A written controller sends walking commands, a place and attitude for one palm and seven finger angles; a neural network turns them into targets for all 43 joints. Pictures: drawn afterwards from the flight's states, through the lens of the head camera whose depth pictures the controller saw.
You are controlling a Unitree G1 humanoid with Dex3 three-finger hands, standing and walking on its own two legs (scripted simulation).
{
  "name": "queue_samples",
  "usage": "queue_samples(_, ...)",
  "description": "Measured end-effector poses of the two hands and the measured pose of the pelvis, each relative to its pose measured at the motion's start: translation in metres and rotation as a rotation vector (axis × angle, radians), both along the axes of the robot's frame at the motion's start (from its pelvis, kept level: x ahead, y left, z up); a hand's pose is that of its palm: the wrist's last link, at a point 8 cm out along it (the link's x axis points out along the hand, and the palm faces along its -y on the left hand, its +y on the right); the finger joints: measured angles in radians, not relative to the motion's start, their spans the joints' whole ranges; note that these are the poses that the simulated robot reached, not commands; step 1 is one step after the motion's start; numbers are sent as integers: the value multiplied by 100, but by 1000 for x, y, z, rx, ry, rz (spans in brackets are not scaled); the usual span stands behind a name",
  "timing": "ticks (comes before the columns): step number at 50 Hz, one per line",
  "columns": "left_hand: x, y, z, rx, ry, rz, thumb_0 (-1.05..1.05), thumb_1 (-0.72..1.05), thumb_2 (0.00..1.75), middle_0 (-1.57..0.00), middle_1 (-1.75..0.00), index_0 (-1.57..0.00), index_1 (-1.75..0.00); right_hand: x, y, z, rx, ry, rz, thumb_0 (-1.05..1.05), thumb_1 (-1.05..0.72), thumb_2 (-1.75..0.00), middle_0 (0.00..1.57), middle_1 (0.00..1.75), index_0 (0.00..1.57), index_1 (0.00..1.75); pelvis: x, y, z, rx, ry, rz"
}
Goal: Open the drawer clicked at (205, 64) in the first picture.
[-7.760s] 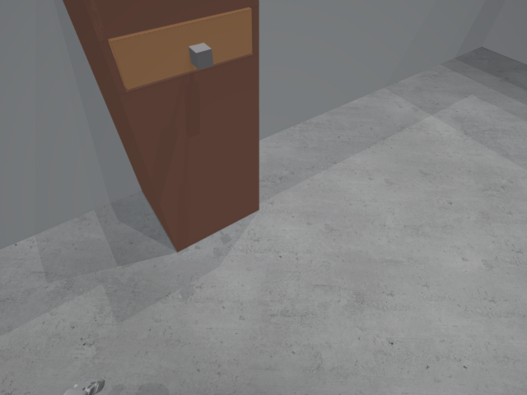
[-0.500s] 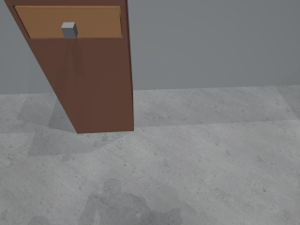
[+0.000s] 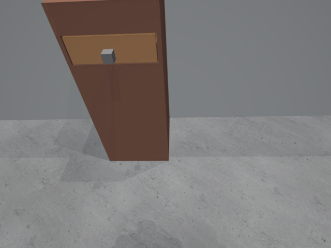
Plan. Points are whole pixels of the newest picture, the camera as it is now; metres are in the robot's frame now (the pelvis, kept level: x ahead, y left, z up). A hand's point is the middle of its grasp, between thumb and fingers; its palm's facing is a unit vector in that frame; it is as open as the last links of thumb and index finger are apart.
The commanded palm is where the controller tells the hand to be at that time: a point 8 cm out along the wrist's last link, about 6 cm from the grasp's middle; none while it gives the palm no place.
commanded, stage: take the last steps up to it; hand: left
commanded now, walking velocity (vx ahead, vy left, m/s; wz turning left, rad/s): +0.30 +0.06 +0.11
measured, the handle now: (109, 54) +0.81 +0.29 +0.09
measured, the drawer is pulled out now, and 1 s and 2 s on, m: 0.00 0.00 0.00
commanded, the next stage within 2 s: come to a stop and stand still in 0.76 s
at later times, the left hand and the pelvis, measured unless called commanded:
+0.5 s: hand out of the picture +0.00 +0.23 -0.18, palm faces +0.13 -0.98 -0.14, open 7.4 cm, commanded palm none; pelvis +0.12 +0.09 -0.01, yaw +2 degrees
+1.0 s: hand (109, 179) +0.37 +0.24 -0.16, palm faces +0.00 -0.98 -0.21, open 7.4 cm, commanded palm none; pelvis +0.27 +0.07 -0.01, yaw +1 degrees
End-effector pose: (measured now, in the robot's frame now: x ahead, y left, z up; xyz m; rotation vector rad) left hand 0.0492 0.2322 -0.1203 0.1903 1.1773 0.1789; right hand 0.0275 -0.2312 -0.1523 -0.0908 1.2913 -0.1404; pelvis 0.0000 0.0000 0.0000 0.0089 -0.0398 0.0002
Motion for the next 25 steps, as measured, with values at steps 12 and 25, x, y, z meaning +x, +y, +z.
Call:
queue_samples(12, -81, -13, 5, -66, 268, 151, 0, 90, 90, -20, -30, -20, -30, 16, 2, 18, -11, 113, 26, 1, -91, -90, 20, 30, 19, 29, 44, 15, 17, 12, 27, 49)
queue_samples(25, -49, 51, -28, -145, 462, 183, 0, 90, 90, -20, -30, -20, -30, 171, 94, 19, -64, -128, 82, 0, -93, -90, 20, 30, 20, 29, 119, 88, -5, -14, 21, 32)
